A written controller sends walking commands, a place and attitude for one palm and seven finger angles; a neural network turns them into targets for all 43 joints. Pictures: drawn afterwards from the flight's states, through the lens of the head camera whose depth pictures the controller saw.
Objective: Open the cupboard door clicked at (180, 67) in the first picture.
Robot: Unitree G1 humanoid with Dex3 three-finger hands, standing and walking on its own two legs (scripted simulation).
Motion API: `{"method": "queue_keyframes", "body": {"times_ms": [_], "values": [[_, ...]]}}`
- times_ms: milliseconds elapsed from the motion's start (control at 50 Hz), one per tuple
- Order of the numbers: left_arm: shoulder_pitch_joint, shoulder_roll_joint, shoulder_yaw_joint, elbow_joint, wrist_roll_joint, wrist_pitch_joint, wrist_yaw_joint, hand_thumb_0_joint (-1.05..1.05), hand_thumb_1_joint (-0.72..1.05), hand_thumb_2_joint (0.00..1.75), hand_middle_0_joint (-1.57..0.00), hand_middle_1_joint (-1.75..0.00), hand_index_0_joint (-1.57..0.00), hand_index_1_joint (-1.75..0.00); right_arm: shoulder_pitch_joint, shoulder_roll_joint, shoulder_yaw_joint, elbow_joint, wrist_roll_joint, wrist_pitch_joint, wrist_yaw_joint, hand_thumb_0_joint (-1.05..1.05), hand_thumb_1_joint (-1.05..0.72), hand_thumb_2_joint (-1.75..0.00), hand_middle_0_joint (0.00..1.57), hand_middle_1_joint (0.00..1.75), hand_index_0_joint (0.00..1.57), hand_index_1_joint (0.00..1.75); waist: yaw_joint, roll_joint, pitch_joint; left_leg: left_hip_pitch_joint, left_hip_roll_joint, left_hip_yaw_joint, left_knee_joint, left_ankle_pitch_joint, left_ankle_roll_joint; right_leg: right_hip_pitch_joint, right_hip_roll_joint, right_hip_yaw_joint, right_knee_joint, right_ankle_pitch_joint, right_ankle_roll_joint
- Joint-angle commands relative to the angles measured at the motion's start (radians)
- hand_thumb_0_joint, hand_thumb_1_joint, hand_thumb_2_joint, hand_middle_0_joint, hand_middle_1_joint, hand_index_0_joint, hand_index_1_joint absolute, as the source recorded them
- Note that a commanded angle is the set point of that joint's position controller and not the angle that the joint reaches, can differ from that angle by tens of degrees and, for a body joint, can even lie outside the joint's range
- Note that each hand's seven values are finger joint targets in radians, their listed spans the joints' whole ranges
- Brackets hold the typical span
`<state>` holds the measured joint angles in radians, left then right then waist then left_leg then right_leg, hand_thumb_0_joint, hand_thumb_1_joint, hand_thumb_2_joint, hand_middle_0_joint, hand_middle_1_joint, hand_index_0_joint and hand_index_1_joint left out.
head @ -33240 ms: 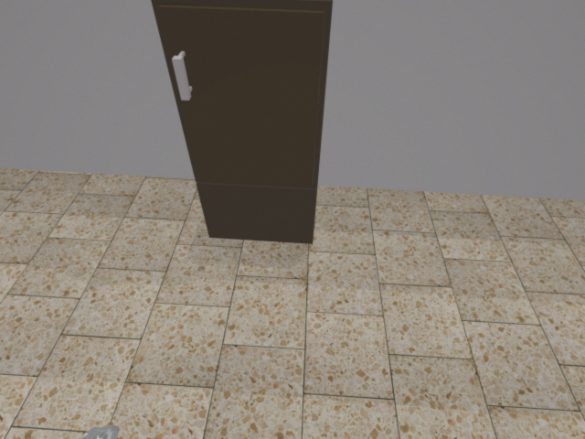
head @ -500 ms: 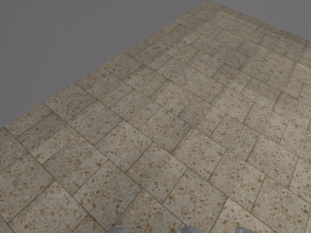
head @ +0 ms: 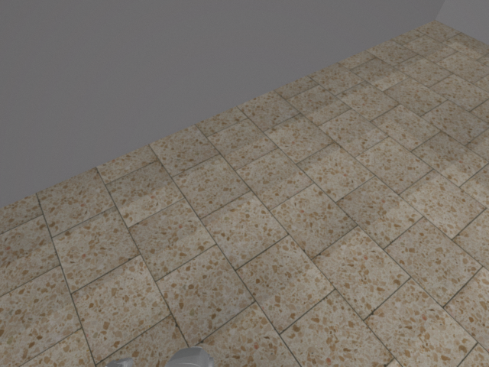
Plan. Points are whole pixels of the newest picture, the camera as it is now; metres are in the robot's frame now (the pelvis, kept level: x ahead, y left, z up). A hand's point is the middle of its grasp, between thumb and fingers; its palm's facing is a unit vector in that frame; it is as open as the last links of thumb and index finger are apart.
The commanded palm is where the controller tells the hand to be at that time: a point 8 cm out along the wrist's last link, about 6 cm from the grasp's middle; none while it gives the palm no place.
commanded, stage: turn to face it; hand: left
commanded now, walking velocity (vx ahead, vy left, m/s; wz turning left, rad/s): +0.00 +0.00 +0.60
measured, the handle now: out of the picture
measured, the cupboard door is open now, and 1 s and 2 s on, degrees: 41 41 41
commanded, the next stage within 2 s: none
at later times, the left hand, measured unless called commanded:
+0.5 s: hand out of the picture +0.06 +0.23 -0.16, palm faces +0.30 -0.90 -0.31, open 7.4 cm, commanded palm none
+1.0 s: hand out of the picture -0.03 +0.22 -0.17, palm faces +0.58 -0.78 -0.25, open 7.4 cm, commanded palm none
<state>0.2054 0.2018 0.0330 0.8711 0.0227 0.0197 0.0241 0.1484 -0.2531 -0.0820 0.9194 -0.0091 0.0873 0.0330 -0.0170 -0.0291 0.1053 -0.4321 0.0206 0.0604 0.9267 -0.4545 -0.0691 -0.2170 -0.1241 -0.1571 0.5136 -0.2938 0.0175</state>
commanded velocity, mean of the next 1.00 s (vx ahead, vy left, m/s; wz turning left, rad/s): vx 0.00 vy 0.00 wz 0.60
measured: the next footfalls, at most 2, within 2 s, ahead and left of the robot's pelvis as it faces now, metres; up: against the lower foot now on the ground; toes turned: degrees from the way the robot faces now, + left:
left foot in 0.10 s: +0.04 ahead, +0.13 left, +0.00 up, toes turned +9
right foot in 0.48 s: +0.09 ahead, -0.13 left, +0.00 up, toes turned +14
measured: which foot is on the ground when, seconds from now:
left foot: up 0.00-0.08, down 0.10-0.48, up 0.50-0.78, down 0.80-1.00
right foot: down 0.00-0.10, up 0.12-0.46, down 0.48-0.80, up 0.82-1.00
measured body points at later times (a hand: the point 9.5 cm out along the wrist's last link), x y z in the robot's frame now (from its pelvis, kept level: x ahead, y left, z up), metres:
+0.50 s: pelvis +0.01 -0.02 -0.01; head +0.05 -0.02 +0.43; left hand +0.04 +0.27 -0.14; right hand +0.16 -0.25 -0.16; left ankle +0.00 +0.12 -0.73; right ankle +0.05 -0.14 -0.75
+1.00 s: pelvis +0.02 -0.01 +0.00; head +0.06 +0.04 +0.44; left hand -0.06 +0.26 -0.15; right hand +0.25 -0.17 -0.13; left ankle -0.02 +0.09 -0.74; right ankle +0.09 -0.15 -0.68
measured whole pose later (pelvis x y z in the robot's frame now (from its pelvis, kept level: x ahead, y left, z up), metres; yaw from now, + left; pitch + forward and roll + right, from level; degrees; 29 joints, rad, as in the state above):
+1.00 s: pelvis +0.02 -0.01 +0.00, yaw +35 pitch +1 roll -1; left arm 0.16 0.27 0.07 0.90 0.01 0.07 0.01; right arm 0.15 -0.22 -0.04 0.90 -0.02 0.03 0.00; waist 0.00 -0.04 0.10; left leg -0.30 -0.02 -0.03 0.54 -0.25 0.02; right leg -0.46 -0.08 -0.03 1.03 -0.46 0.08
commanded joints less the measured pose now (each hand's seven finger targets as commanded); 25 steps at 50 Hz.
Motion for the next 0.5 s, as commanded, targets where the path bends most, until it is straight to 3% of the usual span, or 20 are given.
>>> {"method": "queue_keyframes", "body": {"times_ms": [0,20,40,60,80,100,120,140,180,200,240,320,360,400,420,440,460,480], "values": [[0.068,0.24,0.072,-0.04,0.004,-0.024,0.004,0.0,0.9,0.9,-0.2,-0.3,-0.2,-0.3,-0.06,-0.034,0.005,-0.103,0.002,-0.05,-0.002,0.0,-0.9,-0.9,0.2,0.3,0.2,0.3,0.053,-0.168,-0.162,0.05,-0.026,0.058,-0.276,0.046,0.015,0.18,-0.228,0.103,-0.024,0.586,-0.107],[0.059,0.239,0.074,-0.039,-0.002,-0.022,0.0,0.0,0.9,0.9,-0.2,-0.3,-0.2,-0.3,-0.029,-0.048,0.003,-0.095,0.001,-0.053,-0.004,0.0,-0.9,-0.9,0.2,0.3,0.2,0.3,0.035,-0.158,-0.166,0.124,-0.029,0.057,-0.361,0.125,0.024,0.139,-0.217,0.077,0.017,0.547,-0.078],[0.042,0.229,0.073,-0.04,-0.007,-0.02,-0.004,0.0,0.9,0.9,-0.2,-0.3,-0.2,-0.3,0.016,-0.074,-0.004,-0.084,0.001,-0.058,-0.003,0.0,-0.9,-0.9,0.2,0.3,0.2,0.3,0.005,-0.111,-0.185,0.243,-0.017,0.024,-0.48,0.249,0.038,0.065,-0.198,0.046,0.105,0.487,-0.036],[0.037,0.191,0.068,-0.062,-0.015,-0.014,-0.009,0.0,0.9,0.9,-0.2,-0.3,-0.2,-0.3,0.089,-0.162,-0.026,-0.074,-0.007,-0.068,-0.01,0.0,-0.9,-0.9,0.2,0.3,0.2,0.3,-0.036,0.086,-0.243,0.422,0.141,-0.174,-0.517,0.488,0.106,-0.119,-0.127,-0.018,0.286,0.247,0.029],[-0.018,0.116,0.044,-0.107,-0.019,-0.008,-0.011,0.0,0.9,0.9,-0.2,-0.3,-0.2,-0.3,0.171,-0.265,-0.053,-0.064,-0.012,-0.068,-0.022,0.0,-0.9,-0.9,0.2,0.3,0.2,0.3,-0.084,0.346,-0.243,0.51,0.395,-0.506,-0.545,0.908,0.265,-0.373,0.005,-0.002,0.515,-0.372,0.094],[-0.078,0.145,0.044,-0.121,-0.01,0.005,-0.003,0.0,0.9,0.9,-0.2,-0.3,-0.2,-0.3,0.213,-0.276,-0.053,-0.038,-0.013,-0.059,-0.032,0.0,-0.9,-0.9,0.2,0.3,0.2,0.3,-0.096,0.24,-0.249,0.478,0.423,-0.477,-0.515,0.924,0.329,-0.388,-0.003,0.126,0.623,-0.375,0.07],[-0.099,0.144,0.046,-0.119,-0.008,0.009,-0.003,0.0,0.9,0.9,-0.2,-0.3,-0.2,-0.3,0.177,-0.248,-0.045,-0.048,-0.016,-0.064,-0.04,0.0,-0.9,-0.9,0.2,0.3,0.2,0.3,-0.078,0.184,-0.212,0.421,0.371,-0.437,-0.536,0.8,0.319,-0.402,-0.008,0.146,0.655,-0.306,0.064],[-0.099,0.134,0.049,-0.098,-0.007,0.009,-0.002,0.0,0.9,0.9,-0.2,-0.3,-0.2,-0.3,0.121,-0.214,-0.037,-0.062,-0.016,-0.07,-0.05,0.0,-0.9,-0.9,0.2,0.3,0.2,0.3,-0.053,0.221,-0.191,0.383,0.308,-0.399,-0.53,0.761,0.285,-0.405,-0.009,0.157,0.664,-0.243,0.07],[-0.072,0.138,0.052,-0.068,-0.008,0.016,-0.01,0.0,0.9,0.9,-0.2,-0.3,-0.2,-0.3,0.044,-0.182,-0.023,-0.076,-0.013,-0.072,-0.054,0.0,-0.9,-0.9,0.2,0.3,0.2,0.3,-0.017,0.206,-0.14,0.294,0.236,-0.315,-0.553,0.664,0.236,-0.353,0.008,0.169,0.644,-0.15,0.071],[-0.058,0.135,0.052,-0.064,-0.009,0.018,-0.013,0.0,0.9,0.9,-0.2,-0.3,-0.2,-0.3,0.032,-0.178,-0.021,-0.077,-0.013,-0.073,-0.054,0.0,-0.9,-0.9,0.2,0.3,0.2,0.3,-0.006,0.197,-0.141,0.286,0.214,-0.302,-0.557,0.633,0.226,-0.331,0.019,0.162,0.605,-0.135,0.072],[-0.055,0.131,0.051,-0.057,-0.01,0.018,-0.016,0.0,0.9,0.9,-0.2,-0.3,-0.2,-0.3,0.029,-0.185,-0.022,-0.077,-0.014,-0.072,-0.054,0.0,-0.9,-0.9,0.2,0.3,0.2,0.3,-0.002,0.156,-0.142,0.275,0.202,-0.305,-0.568,0.564,0.225,-0.294,0.037,0.156,0.524,-0.133,0.07],[-0.068,0.125,0.049,-0.069,-0.012,0.018,-0.013,0.0,0.9,0.9,-0.2,-0.3,-0.2,-0.3,0.016,-0.193,-0.029,-0.076,-0.02,-0.059,-0.045,0.0,-0.9,-0.9,0.2,0.3,0.2,0.3,-0.005,0.192,-0.113,0.18,0.188,-0.364,-0.589,0.383,0.224,-0.183,0.074,0.135,0.329,-0.146,0.06],[-0.036,0.124,0.049,-0.064,-0.013,0.013,-0.013,0.0,0.9,0.9,-0.2,-0.3,-0.2,-0.3,-0.004,-0.197,-0.036,-0.083,-0.021,-0.054,-0.042,0.0,-0.9,-0.9,0.2,0.3,0.2,0.3,0.008,0.195,-0.119,0.151,0.172,-0.387,-0.574,0.363,0.216,-0.112,0.102,0.122,0.228,-0.125,0.052],[0.027,0.138,0.055,-0.05,-0.015,0.004,-0.008,0.0,0.9,0.9,-0.2,-0.3,-0.2,-0.3,-0.034,-0.188,-0.037,-0.095,-0.013,-0.05,-0.04,0.0,-0.9,-0.9,0.2,0.3,0.2,0.3,0.042,0.172,-0.127,0.061,0.135,-0.386,-0.513,0.342,0.186,0.045,0.115,0.114,0.046,-0.013,0.045],[0.067,0.166,0.065,-0.042,-0.012,-0.006,-0.003,0.0,0.9,0.9,-0.2,-0.3,-0.2,-0.3,-0.049,-0.161,-0.036,-0.104,-0.006,-0.049,-0.037,0.0,-0.9,-0.9,0.2,0.3,0.2,0.3,0.066,0.097,-0.133,-0.014,0.082,-0.354,-0.444,0.27,0.143,0.149,0.073,0.153,-0.1,0.032,0.035],[0.097,0.251,0.081,-0.044,0.004,-0.017,0.007,0.0,0.9,0.9,-0.2,-0.3,-0.2,-0.3,-0.041,-0.101,-0.028,-0.12,0.004,-0.049,-0.03,0.0,-0.9,-0.9,0.2,0.3,0.2,0.3,0.083,-0.141,-0.146,-0.165,-0.033,-0.225,-0.249,0.069,0.075,0.246,-0.145,0.388,-0.257,-0.067,-0.03],[0.084,0.297,0.085,-0.056,0.008,-0.018,0.009,0.0,0.9,0.9,-0.2,-0.3,-0.2,-0.3,-0.06,-0.084,-0.027,-0.139,0.0,-0.051,-0.026,0.0,-0.9,-0.9,0.2,0.3,0.2,0.3,0.091,-0.304,-0.125,-0.192,-0.097,-0.097,0.028,-0.15,0.033,0.149,-0.36,0.571,-0.317,-0.002,-0.144],[0.04,0.268,0.07,-0.068,-0.001,-0.018,0.011,0.0,0.9,0.9,-0.2,-0.3,-0.2,-0.3,-0.051,-0.112,-0.03,-0.13,-0.008,-0.047,-0.019,0.0,-0.9,-0.9,0.2,0.3,0.2,0.3,0.06,-0.209,-0.1,-0.162,-0.038,-0.141,0.187,-0.123,0.045,0.044,-0.348,0.495,-0.29,0.028,-0.18]]}}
